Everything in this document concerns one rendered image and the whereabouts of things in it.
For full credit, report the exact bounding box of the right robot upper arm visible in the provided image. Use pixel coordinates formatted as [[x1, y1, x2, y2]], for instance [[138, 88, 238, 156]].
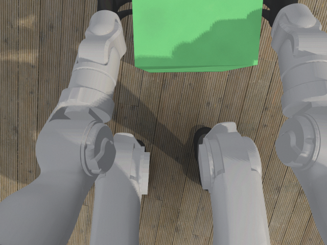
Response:
[[275, 113, 327, 245]]

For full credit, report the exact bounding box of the left robot hand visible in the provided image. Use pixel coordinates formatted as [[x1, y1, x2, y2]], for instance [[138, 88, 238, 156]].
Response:
[[97, 0, 132, 20]]

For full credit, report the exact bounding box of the left robot upper arm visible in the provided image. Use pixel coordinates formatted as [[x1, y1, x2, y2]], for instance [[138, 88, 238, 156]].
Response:
[[0, 119, 116, 245]]

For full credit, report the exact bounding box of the right robot hand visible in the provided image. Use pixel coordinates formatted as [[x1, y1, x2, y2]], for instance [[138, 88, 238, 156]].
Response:
[[262, 0, 298, 27]]

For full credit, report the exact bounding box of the right robot forearm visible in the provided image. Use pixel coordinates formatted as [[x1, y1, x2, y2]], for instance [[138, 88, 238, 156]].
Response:
[[271, 3, 327, 118]]

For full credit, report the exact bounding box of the robot left shin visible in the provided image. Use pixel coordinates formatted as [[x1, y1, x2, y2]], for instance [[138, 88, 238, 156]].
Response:
[[95, 133, 142, 187]]

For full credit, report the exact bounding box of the carton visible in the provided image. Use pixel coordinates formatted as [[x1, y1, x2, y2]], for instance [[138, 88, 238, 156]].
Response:
[[132, 0, 263, 72]]

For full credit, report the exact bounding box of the left robot forearm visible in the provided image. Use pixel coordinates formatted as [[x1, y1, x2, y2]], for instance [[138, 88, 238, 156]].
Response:
[[35, 10, 127, 158]]

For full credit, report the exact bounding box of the robot right thigh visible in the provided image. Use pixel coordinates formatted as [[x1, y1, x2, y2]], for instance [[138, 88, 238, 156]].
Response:
[[198, 132, 271, 245]]

